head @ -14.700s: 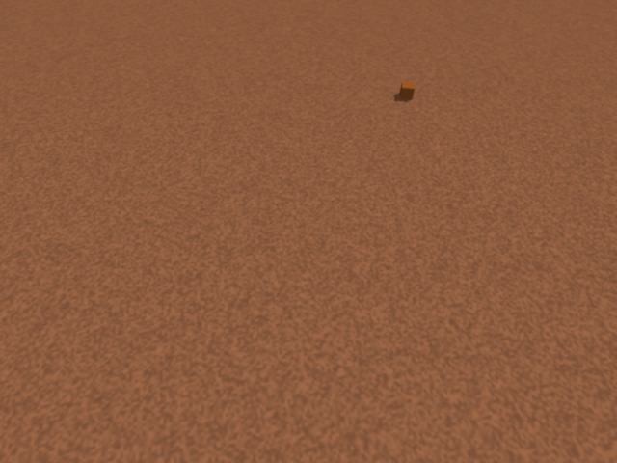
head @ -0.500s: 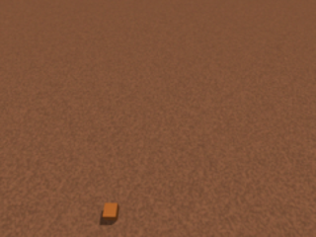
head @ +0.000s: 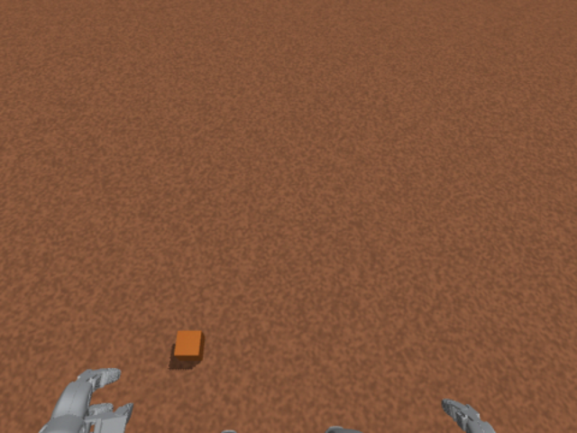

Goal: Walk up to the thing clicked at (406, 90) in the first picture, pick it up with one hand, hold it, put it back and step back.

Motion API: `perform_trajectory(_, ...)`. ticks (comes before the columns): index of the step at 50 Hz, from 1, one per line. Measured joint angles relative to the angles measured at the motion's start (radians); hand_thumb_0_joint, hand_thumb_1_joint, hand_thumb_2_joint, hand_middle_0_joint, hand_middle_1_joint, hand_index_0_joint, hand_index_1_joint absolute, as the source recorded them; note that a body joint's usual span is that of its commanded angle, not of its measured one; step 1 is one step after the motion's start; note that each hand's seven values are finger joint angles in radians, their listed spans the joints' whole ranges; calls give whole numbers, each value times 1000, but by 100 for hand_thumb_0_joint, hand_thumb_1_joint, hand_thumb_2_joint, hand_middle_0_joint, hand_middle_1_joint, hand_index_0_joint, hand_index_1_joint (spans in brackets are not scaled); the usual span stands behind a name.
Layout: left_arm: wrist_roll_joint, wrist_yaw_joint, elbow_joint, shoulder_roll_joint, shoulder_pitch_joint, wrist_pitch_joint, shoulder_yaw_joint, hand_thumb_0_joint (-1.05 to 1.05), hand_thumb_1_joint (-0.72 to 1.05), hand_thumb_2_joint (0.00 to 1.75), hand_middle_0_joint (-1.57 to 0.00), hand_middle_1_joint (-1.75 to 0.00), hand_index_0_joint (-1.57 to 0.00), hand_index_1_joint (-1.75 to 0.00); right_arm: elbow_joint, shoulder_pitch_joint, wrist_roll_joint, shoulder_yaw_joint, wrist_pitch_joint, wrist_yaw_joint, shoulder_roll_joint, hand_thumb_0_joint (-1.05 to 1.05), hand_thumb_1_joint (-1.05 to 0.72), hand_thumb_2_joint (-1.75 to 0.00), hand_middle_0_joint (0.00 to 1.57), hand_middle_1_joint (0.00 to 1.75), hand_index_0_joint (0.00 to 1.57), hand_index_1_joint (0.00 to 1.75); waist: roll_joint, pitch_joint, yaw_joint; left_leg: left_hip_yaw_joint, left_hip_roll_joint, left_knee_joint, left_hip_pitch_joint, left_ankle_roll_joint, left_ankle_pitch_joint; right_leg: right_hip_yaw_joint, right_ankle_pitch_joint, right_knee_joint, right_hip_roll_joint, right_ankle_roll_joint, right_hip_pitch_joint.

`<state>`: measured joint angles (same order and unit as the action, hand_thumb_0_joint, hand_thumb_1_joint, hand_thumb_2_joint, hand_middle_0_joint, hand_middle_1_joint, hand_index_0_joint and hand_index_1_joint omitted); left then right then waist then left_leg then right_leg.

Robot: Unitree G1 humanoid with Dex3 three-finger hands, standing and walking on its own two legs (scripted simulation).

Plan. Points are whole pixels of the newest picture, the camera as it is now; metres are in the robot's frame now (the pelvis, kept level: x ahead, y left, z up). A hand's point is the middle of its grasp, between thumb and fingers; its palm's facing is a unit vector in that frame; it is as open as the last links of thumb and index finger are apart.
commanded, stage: rise first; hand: left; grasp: from above
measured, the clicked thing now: (190, 345) +0.41 +0.28 -0.72
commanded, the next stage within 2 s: none
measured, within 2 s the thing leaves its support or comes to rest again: neither
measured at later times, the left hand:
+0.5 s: hand out of the picture +0.13 +0.27 -0.22, palm faces -0.18 -0.87 -0.46, open 13.4 cm
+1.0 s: hand (132, 399) +0.22 +0.32 -0.40, palm faces -0.46 -0.49 -0.75, open 13.1 cm
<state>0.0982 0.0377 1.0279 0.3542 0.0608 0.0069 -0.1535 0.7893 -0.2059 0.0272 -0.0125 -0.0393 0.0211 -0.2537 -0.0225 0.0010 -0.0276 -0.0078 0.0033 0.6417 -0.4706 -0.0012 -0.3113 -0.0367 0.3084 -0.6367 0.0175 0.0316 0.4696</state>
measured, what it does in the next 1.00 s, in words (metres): lowers itself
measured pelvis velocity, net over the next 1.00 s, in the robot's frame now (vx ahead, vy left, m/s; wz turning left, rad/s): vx -0.06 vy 0.01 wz -0.03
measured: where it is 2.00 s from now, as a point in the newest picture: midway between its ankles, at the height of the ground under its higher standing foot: outside the picture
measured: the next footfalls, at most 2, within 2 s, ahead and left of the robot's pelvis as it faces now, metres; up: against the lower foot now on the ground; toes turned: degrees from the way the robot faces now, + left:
none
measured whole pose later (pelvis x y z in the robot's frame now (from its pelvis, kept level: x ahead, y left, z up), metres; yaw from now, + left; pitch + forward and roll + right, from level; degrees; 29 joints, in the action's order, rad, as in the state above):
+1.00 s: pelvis -0.06 +0.01 -0.26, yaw -2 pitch +34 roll -2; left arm 0.66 -0.04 0.74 0.55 0.22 0.18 -0.18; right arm 0.63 -0.06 0.00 -0.05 -0.18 -0.05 -0.31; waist 0.00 -0.15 -0.02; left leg -0.02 0.00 1.89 -1.78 -0.02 -0.69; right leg -0.07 0.68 -1.86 0.00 0.04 1.77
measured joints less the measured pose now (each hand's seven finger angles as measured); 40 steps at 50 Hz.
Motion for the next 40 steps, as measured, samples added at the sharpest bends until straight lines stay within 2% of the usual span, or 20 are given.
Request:
perform_trajectory(4, 44, -13, -73, -9, -38, -58, 12, 0, 16, 85, -25, -76, -25, -76, -61, -34, 5, -2, 10, -6, 4, 0, -91, -89, 20, 30, 20, 30, 15, -33, -7, 0, -2, 90, -72, -4, -46, -1, 38, -77, 1, -3, 66)
perform_trajectory(8, 65, -27, -151, -25, -96, -106, 11, 0, -10, 85, -26, -82, -25, -83, -116, -40, 6, -8, 1, -12, 1, 0, -92, -90, 20, 30, 20, 30, 25, -60, -8, 3, -3, 193, -166, -10, -94, 1, 81, -173, 1, -8, 158)
perform_trajectory(14, 102, -38, -306, -33, -184, -122, 1, 0, -32, 86, -26, -86, -25, -88, -172, -23, -2, -19, -39, -7, 4, 0, -93, -90, 20, 30, 20, 30, 16, -82, 4, 1, -1, 361, -316, -15, -168, -3, 154, -337, -3, -12, 305)
perform_trajectory(22, 139, -37, -501, -21, -276, -155, 17, -1, -41, 87, -26, -89, -25, -90, -219, 30, -11, -15, -71, -3, 13, 1, -93, -90, 20, 30, 20, 30, 18, -103, 7, -8, -1, 511, -455, -19, -230, -15, 212, -473, -4, -15, 435)
perform_trajectory(29, 173, -37, -583, -13, -316, -185, 34, -1, -44, 87, -27, -88, -25, -90, -259, 46, -15, -3, -93, -11, 14, 1, -95, -90, 20, 30, 20, 30, 24, -137, 5, -12, 1, 606, -562, -23, -264, -20, 245, -563, -6, -18, 538)
perform_trajectory(33, 221, -40, -543, 10, -273, -153, 28, -1, -44, 86, -28, -87, -26, -89, -270, 59, -21, -1, -117, -18, 5, 0, -95, -91, 20, 30, 20, 30, 20, -155, 5, -12, 3, 696, -666, -23, -289, -22, 273, -658, -11, -16, 643)
perform_trajectory(40, 353, -35, -466, 83, -134, -16, 15, -1, -40, 83, -28, -87, -27, -88, -243, 105, -26, -19, -153, -37, -28, 0, -93, -90, 20, 30, 20, 30, 15, -172, 4, -8, 7, 929, -933, -20, -345, -23, 335, -900, -19, -11, 914)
